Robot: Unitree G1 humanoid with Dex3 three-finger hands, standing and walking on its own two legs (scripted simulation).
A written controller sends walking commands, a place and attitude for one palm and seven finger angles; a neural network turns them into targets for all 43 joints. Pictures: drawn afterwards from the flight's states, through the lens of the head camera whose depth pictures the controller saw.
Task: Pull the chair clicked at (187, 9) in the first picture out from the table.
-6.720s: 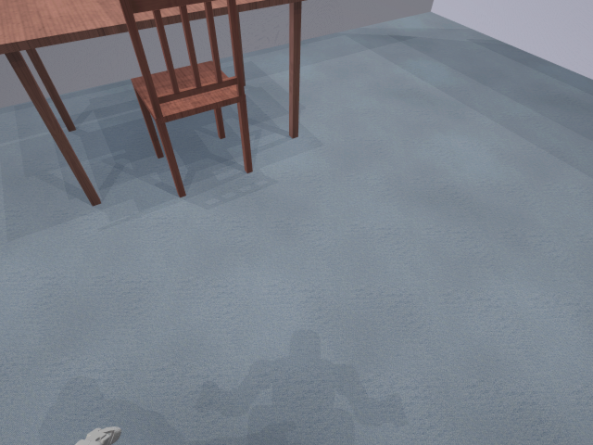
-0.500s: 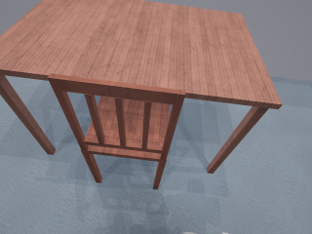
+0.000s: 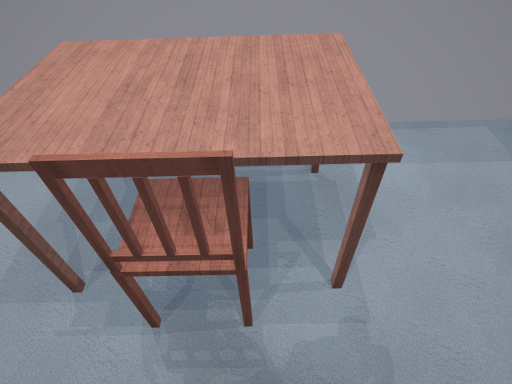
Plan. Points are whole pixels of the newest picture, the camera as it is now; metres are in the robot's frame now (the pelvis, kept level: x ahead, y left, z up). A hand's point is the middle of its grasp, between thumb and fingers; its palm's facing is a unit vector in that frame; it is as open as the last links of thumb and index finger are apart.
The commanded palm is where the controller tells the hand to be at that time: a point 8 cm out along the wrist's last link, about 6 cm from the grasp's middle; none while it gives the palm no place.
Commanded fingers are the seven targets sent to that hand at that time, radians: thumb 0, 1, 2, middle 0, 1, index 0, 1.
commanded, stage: come to a stop and stand still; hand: left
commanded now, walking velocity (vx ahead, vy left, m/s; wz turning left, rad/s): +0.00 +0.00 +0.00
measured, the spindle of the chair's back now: (157, 218) +0.50 +0.25 -0.10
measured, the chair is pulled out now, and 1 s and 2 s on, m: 0.00 0.00 0.00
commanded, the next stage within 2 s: look again from close up in 0.78 s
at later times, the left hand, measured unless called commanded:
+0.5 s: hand out of the picture -0.01 +0.15 -0.18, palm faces +0.08 -0.98 -0.16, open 7.4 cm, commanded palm none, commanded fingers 0.00 0.90 0.90 -0.20 -0.30 -0.20 -0.30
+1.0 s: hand out of the picture +0.03 +0.20 -0.17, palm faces +0.03 -0.97 -0.24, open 7.4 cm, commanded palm none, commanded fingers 0.00 0.90 0.90 -0.20 -0.30 -0.20 -0.30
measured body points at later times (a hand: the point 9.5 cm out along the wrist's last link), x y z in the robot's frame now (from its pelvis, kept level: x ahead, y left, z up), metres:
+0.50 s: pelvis +0.03 +0.00 +0.00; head +0.04 +0.00 +0.45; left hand -0.01 +0.20 -0.16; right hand +0.02 -0.21 -0.16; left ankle +0.06 +0.15 -0.74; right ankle -0.02 -0.09 -0.74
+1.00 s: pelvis +0.03 +0.02 +0.00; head +0.05 +0.02 +0.45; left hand +0.03 +0.26 -0.15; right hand +0.05 -0.21 -0.16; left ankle +0.06 +0.15 -0.74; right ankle -0.02 -0.09 -0.74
